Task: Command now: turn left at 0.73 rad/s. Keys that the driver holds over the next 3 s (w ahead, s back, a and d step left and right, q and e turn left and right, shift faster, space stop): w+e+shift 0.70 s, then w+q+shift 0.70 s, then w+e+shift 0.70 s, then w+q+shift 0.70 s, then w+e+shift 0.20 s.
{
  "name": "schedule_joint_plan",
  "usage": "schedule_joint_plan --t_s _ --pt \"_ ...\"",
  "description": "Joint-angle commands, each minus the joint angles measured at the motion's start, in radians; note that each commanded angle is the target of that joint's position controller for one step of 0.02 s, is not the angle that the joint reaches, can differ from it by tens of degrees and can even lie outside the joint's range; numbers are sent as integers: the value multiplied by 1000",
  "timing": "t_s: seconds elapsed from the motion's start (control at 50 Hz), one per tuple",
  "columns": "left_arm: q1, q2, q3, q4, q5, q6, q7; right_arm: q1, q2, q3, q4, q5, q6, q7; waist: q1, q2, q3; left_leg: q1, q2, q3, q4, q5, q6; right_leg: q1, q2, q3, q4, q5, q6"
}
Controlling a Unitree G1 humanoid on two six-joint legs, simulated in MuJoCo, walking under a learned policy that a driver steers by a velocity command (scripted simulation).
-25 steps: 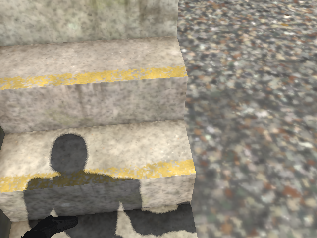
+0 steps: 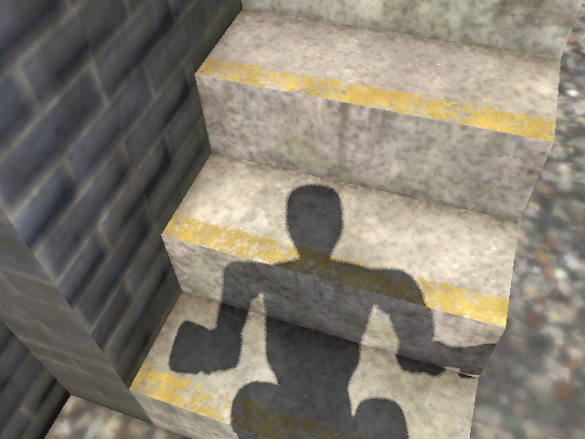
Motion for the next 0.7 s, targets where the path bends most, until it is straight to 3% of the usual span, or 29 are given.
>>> schedule_joint_plan --t_s 0.02,0.04,0.08,0.12,0.14,0.18,0.22,0.24,0.26,0.28,0.3,0.32,0.34,0.36,0.38,0.42,0.44,0.48,0.54,0.58,0.6,0.62,0.64,0.66,0.68,0.7 --pt "-20 126 12 -81 16 2 26 -85 -25 15 -104 -8 -11 2 22 -99 -82 -78 51 62 -21 46 -43 128 -256 144 -87 498 -174" --pt "31 145 17 -66 8 6 23 -120 -8 27 -126 -9 -18 -5 44 -93 -109 -76 55 48 -70 4 -44 182 -290 184 -87 544 -200" --pt "33 146 15 -63 -3 6 10 -107 32 53 -124 -27 -23 -8 32 -93 -167 5 59 23 -218 -90 -34 226 -312 213 -80 512 -225" --pt "-39 96 -7 -67 -21 -2 -11 -82 83 83 -104 -40 -20 -7 0 -120 -177 190 91 67 -472 -137 -9 141 -272 200 -105 330 -200" --pt "-36 91 -10 -56 -30 -6 -23 -76 85 86 -89 -39 -17 -6 4 -154 -149 263 75 98 -587 -136 -2 95 -252 207 -121 249 -185" --pt "9 167 16 -33 -41 -12 -41 -67 16 64 -70 -28 -17 -12 11 -213 -95 327 19 129 -764 -54 25 73 -250 253 -96 259 -179" --pt "49 205 35 -18 -66 -19 -46 -42 -39 52 -55 -18 -21 -21 0 -230 -97 424 15 104 -956 96 90 61 -246 303 -61 334 -137" --pt "51 195 33 -20 -70 -29 -45 -15 -67 47 -52 -23 -21 -31 -9 -208 -142 534 65 70 -960 162 123 0 -235 310 -32 325 -98" --pt "26 147 23 -34 -67 -42 -49 46 -92 43 -46 -35 -16 -39 -30 -127 -202 677 176 7 -898 383 174 -129 -192 264 71 205 -52" --pt "5 86 9 -66 -65 -54 -53 50 -153 19 -1 -50 0 -40 -20 134 -199 704 319 -111 -898 474 289 -331 -69 97 201 -79 17" --pt "-24 117 19 -61 -56 -48 -51 10 -109 21 -20 -62 1 -38 -55 193 -183 653 448 -189 -964 557 381 -408 -42 36 422 -337 71" --pt "-25 167 45 -59 -61 -30 -49 -14 -56 40 -41 -75 -11 -36 -64 150 -162 615 473 -182 -989 646 410 -454 -56 75 662 -396 106" --pt "31 160 52 -40 -64 -3 -44 -77 -31 47 -54 -66 -21 -36 -14 97 -153 586 430 -107 -982 653 376 -468 -69 103 788 -370 127" --pt "80 141 48 -35 -60 25 -38 -140 -25 43 -55 -37 -35 -32 27 105 -118 550 385 -31 -976 631 329 -473 -92 113 819 -312 146" --pt "83 126 43 -36 -53 41 -33 -158 -18 44 -51 -25 -44 -31 34 106 -105 526 363 20 -977 621 303 -472 -107 108 827 -255 161" --pt "46 105 35 -61 -43 53 -31 -137 -22 41 -33 -33 -44 -32 17 89 -89 490 342 92 -987 549 293 -448 -116 68 772 -167 180" --pt "35 88 27 -77 -44 49 -34 -130 -20 38 -25 -20 -41 -36 8 101 -94 508 342 109 -986 498 294 -437 -133 65 706 -144 181" --pt "1 63 13 -100 -37 40 -46 -98 -45 28 -10 -20 -39 -40 -25 103 -109 509 347 163 -963 436 296 -370 -148 39 551 -122 168" --pt "22 104 28 -119 -48 33 -73 -51 -103 5 29 -17 -34 -27 -36 127 -109 478 376 187 -944 381 281 -243 -120 -34 415 -148 133" --pt "73 117 40 -120 -54 40 -76 -80 -114 -3 32 0 -36 -17 3 128 -107 461 393 205 -878 360 237 -161 -101 -60 293 -124 90" --pt "95 133 54 -112 -65 45 -69 -79 -88 0 39 11 -34 -10 14 99 -118 430 367 238 -807 304 191 -80 -75 -63 205 -47 55" --pt "167 181 78 -90 -61 44 -54 -22 -44 9 61 1 -31 -1 33 -27 -122 343 298 307 -633 194 125 53 -64 1 91 109 7" --pt "232 346 121 -101 -54 38 -34 -35 19 27 10 -50 -28 1 27 -394 -100 -33 156 374 -238 -274 9 275 -318 396 50 666 -119" --pt "223 380 115 -137 -4 7 -44 -159 14 35 -50 -48 -40 -6 77 -401 -237 -158 40 112 -37 -395 -3 257 -456 701 -38 651 -315" --pt "207 335 105 -135 3 -16 -55 -200 -41 22 -46 -20 -44 -11 98 -250 -242 -166 59 36 9 -314 26 253 -424 630 -73 433 -290" --pt "154 303 96 -132 -19 -21 -47 -199 -38 22 -42 -13 -48 -18 57 -207 -182 -162 73 16 -31 -207 54 195 -370 568 -79 287 -223"
Next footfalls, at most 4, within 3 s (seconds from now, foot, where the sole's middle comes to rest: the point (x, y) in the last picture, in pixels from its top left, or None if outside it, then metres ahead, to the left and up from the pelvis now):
0.24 left None -0.02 0.15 -0.78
0.62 right None -0.05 -0.14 -0.78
1.24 left None -0.06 0.10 -0.78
1.90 right None -0.07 -0.12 -0.78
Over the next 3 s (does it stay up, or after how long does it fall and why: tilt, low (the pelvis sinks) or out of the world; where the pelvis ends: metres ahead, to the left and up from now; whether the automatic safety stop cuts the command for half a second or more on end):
stays up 0.01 -0.03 0.00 its command is cut before an obstacle from the start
